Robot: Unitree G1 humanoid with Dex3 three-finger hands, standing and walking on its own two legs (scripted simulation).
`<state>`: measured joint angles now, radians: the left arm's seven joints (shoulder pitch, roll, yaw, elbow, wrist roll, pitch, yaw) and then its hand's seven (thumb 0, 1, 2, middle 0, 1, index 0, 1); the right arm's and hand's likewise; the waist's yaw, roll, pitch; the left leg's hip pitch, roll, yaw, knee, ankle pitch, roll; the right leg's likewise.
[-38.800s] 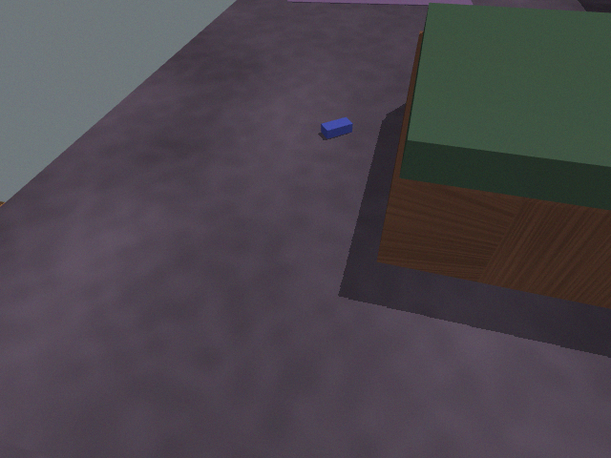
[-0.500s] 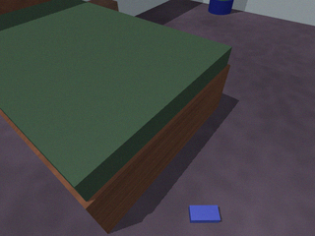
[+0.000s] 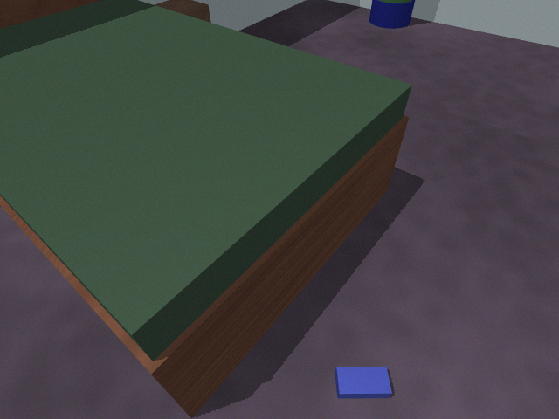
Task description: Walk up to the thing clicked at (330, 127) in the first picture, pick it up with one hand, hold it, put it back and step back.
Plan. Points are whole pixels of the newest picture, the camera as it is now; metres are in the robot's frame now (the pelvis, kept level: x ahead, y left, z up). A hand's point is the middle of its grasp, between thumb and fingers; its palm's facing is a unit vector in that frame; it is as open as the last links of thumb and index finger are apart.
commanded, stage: stand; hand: right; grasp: from above
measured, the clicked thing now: (362, 382) +0.40 -0.24 -0.76
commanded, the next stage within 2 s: rise first in 0.44 s
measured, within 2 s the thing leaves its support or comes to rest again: neither
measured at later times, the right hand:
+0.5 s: hand out of the picture +0.06 -0.25 -0.16, palm faces -0.03 +0.94 -0.34, open 7.4 cm
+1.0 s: hand out of the picture +0.13 -0.26 -0.20, palm faces -0.10 +0.91 -0.40, open 12.7 cm
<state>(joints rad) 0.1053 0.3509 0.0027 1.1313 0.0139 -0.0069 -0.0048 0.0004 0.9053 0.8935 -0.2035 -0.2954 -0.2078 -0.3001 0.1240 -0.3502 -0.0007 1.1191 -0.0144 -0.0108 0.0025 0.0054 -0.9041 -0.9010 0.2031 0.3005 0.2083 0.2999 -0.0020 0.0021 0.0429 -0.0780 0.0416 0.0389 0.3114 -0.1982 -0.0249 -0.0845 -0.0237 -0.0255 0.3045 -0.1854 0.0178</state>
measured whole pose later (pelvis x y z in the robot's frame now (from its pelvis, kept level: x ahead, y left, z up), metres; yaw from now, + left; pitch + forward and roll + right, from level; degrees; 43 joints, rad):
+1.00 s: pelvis -0.02 -0.01 -0.05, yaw +1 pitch +11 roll +1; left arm 0.26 0.25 0.04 0.68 -0.02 -0.06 0.01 0.00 0.87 0.89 -0.20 -0.30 -0.21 -0.30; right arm 0.03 -0.32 -0.15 0.90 -0.19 0.10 0.00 0.00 0.23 -0.96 0.10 1.01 0.11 1.00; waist 0.03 0.00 -0.05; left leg -0.61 0.04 0.02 0.81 -0.38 -0.03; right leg -0.63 -0.04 -0.02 0.83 -0.39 0.01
